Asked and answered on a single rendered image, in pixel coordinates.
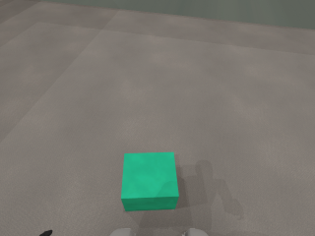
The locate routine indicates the carton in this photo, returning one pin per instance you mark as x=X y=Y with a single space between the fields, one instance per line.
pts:
x=149 y=181

